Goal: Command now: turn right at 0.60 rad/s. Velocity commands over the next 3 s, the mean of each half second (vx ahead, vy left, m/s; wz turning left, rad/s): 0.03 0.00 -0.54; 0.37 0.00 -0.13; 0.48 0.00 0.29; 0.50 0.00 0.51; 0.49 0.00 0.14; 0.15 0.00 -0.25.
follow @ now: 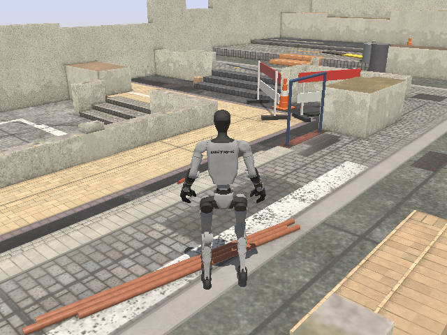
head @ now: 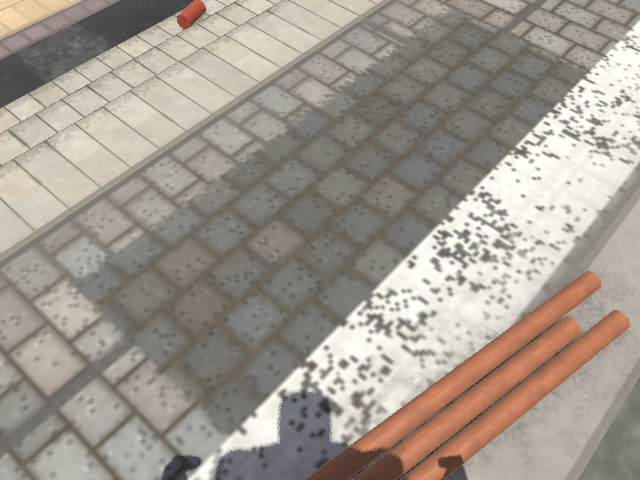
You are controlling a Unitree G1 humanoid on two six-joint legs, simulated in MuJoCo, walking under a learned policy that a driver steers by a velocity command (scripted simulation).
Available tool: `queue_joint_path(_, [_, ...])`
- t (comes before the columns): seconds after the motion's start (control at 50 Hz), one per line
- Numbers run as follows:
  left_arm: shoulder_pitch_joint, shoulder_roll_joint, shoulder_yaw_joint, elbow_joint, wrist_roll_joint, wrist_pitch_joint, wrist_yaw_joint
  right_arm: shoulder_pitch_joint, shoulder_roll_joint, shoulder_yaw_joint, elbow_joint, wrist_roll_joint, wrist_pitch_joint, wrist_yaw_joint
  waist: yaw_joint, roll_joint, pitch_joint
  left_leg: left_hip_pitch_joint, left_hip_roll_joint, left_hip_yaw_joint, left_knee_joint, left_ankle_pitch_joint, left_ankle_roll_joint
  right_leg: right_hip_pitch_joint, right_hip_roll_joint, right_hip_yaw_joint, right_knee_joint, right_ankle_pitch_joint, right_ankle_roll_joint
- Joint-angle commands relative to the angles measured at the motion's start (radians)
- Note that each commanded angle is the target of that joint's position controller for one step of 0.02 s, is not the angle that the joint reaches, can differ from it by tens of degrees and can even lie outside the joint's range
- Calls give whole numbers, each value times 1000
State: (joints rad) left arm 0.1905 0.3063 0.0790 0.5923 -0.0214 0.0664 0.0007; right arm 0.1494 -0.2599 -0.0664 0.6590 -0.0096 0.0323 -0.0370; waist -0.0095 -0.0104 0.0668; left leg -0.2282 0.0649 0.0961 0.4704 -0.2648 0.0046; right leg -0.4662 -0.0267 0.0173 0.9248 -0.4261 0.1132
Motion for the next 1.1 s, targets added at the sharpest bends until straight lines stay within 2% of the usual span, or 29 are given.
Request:
queue_joint_path(0.02, [-44, 81, 17, -100, -1, -15, -9, -11, -214, -64, -62, 17, -12, 4, -26, 211, -139, 131, 250, -145, -90, 454, 211, 34, -1, -60, -142, 14, -29])
queue_joint_path(0.08, [33, 81, 31, -76, -1, -11, -13, -19, -200, -61, -49, 43, -19, 11, 29, 174, -144, 74, 233, -85, 26, 358, 132, 208, 38, -101, -422, 198, -102])
queue_joint_path(0.1, [71, 115, 46, -65, 1, -15, -4, 40, -161, -51, -23, 37, -24, 15, 36, 85, -155, -17, 188, -20, 146, 248, 65, 344, 40, -49, -520, 338, -137])
queue_joint_path(0.12, [106, 232, 74, -82, 1, -22, 12, 45, -94, -29, -51, -11, -26, 19, 23, -209, -170, -293, 73, 74, 464, -188, -39, 534, -201, 296, -550, 714, -229])
queue_joint_path(0.14, [76, 280, 74, -109, 38, -46, 4, -50, -106, -26, -105, -14, -31, 11, 50, -324, -201, -456, -56, -42, 708, -453, -83, 461, -397, 542, -546, 870, -466])
queue_joint_path(0.16, [84, 216, 58, -101, 48, -67, -6, -100, -156, -42, -104, 3, -30, 5, 94, -188, -216, -467, -32, -137, 811, -414, -79, 451, -351, 474, -560, 790, -477])
queue_joint_path(0.18, [52, 190, 46, -81, 42, -78, -4, -102, -162, -45, -99, 12, -27, 2, 61, -160, -168, -474, -18, -152, 816, -329, -64, 415, -291, 385, -551, 719, -418])
queue_joint_path(0.2, [11, 171, 42, -79, 23, -78, 1, -88, -159, -48, -79, 5, -25, -6, 39, -94, -150, -475, -5, -160, 769, -244, -61, 401, -232, 335, -548, 634, -362])
queue_joint_path(0.22, [-26, 153, 33, -82, 6, -74, 6, -79, -169, -51, -79, -3, -22, -10, 22, -103, -135, -466, -5, -161, 742, -185, -66, 380, -209, 318, -548, 638, -341])
queue_joint_path(0.28, [-45, 144, 25, -84, 15, -66, 20, -30, -140, -46, -59, 5, -23, 1, -3, -120, -173, -388, -44, -146, 721, -92, -85, 347, -166, 290, -555, 653, -344])
queue_joint_path(0.38, [-41, 147, 26, -74, 18, -58, 28, -55, -116, -33, -62, 7, -20, 2, 18, -125, -170, -344, -54, -154, 497, -81, -99, 348, -154, 332, -550, 510, -340])
queue_joint_path(0.42, [-17, 140, 22, -62, 15, -57, 26, -58, -111, -28, -62, 12, -24, 11, 40, -137, -172, -293, -52, -138, 408, -78, -88, 308, -137, 358, -589, 178, -342])
queue_joint_path(0.46, [1, 146, 20, -47, 15, -59, 18, -74, -117, -27, -76, 22, -37, 22, 57, -173, -124, -259, -58, -122, 331, -119, -67, 254, -138, 413, -630, -72, -349])
queue_joint_path(0.52, [21, 143, 13, -25, 14, -65, 10, -62, -115, -24, -80, 31, -70, 41, 57, -164, -87, -170, -68, -101, 209, -172, -27, 214, -142, 457, -637, -173, -349])
queue_joint_path(0.58, [-9, 106, -2, -22, 7, -69, 4, 57, -86, -22, -34, 25, -101, 49, -19, -104, -69, 74, -74, -81, -33, -19, 31, 90, -71, 423, -568, -206, -295])
queue_joint_path(0.6, [-33, 55, -16, -32, 12, -75, 3, 146, -110, -27, -16, 13, -109, 45, -51, -47, -86, 204, 20, -190, -65, -55, 63, -17, -17, 359, -422, -182, -243])
queue_joint_path(0.62, [-31, -16, -33, -53, 10, -87, 2, 237, -198, -42, 1, -10, -113, 41, -50, 161, -101, 311, 202, -495, -176, -239, 151, -203, 119, 148, -123, -133, -164])
queue_joint_path(0.64, [-79, 69, -9, -89, -9, -105, 10, 278, -254, -65, 17, -20, -120, 50, -67, 241, -17, 240, 358, -795, -283, -400, 289, -365, 116, 125, 52, -212, -136])
queue_joint_path(0.66, [-69, 115, 9, -74, -15, -115, 9, 242, -200, -49, 9, 0, -124, 45, -48, 167, 46, 231, 346, -773, -289, -490, 299, -433, 59, 156, 162, -127, -128])
queue_joint_path(0.68, [-46, 110, 10, -51, -8, -120, 3, 216, -163, -36, 5, 9, -124, 37, -29, 161, 60, 246, 288, -679, -286, -466, 260, -464, 38, 135, 201, -38, -123])
queue_joint_path(0.74, [-76, 62, 2, -34, 11, -134, -9, 204, -137, -20, 5, 2, -121, 27, -30, 137, 40, 221, 189, -454, -313, -169, 198, -428, -19, 61, 180, 179, -102])
queue_joint_path(0.84, [-185, -22, -32, -37, 12, -148, -30, 275, -140, -14, 42, 16, -107, 22, -77, 121, 23, 176, 122, -241, -319, 173, 181, -293, -21, -36, -87, 345, -72])
queue_joint_path(0.92, [-255, -7, -32, -45, -5, -154, -57, 326, -187, -21, 71, 27, -100, 26, -99, 145, 39, 169, 155, -216, -322, 234, 178, -153, 7, -65, -298, 398, -87])
queue_joint_path(0.98, [-227, 32, -16, -43, -7, -154, -64, 323, -203, -25, 89, 37, -89, 25, -52, 167, 21, 251, 200, -220, -264, 431, 153, -71, 27, -58, -371, 353, -136])
queue_joint_path(1.02, [-41, 94, 20, 6, 1, -149, -51, 298, -217, -26, 91, 38, -79, 17, 69, 170, -110, 256, 161, -150, -25, 810, 116, 202, 78, -93, -426, 347, -190])
queue_joint_path(1.04, [117, 132, 39, 49, -1, -143, -39, 294, -200, -19, 83, 32, -79, 13, 145, 151, -212, 124, 122, -117, 179, 796, 84, 462, 46, -68, -415, 377, -217])
queue_joint_path(1.06, [278, 225, 57, 69, 8, -132, -20, 318, -103, 15, 48, -3, -85, 16, 172, -67, -381, -131, 33, -98, 539, 287, 45, 781, -221, 255, -401, 339, -281])
queue_joint_path(1.08, [294, 237, 47, 83, 25, -139, -31, 446, -19, 37, 51, 35, -101, 19, 100, -320, -510, -395, -122, -218, 829, -308, 12, 930, -410, 731, -581, 84, -426])
queue_joint_path(1.1, [240, 132, 27, 80, 22, -141, -26, 324, -140, 6, 56, 65, -113, 23, 139, -176, -352, -518, -63, -270, 940, -256, 16, 810, -370, 658, -635, -13, -386])
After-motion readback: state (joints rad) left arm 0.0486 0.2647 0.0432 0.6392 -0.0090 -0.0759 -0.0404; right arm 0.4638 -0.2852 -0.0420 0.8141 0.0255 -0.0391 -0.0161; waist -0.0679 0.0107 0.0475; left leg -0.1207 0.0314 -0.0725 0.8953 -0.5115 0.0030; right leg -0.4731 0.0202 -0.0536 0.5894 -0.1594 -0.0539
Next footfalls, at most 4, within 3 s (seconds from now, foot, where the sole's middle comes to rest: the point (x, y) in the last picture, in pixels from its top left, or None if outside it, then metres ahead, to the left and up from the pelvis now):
0.10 right None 0.03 -0.14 -0.78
0.60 left None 0.09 0.07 -0.78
1.04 right None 0.31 -0.27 -0.78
1.58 left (381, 369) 0.68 -0.13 -0.78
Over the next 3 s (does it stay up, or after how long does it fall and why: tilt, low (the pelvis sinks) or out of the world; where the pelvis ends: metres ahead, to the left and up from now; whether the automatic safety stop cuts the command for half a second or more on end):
stays up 1.12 -0.15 0.00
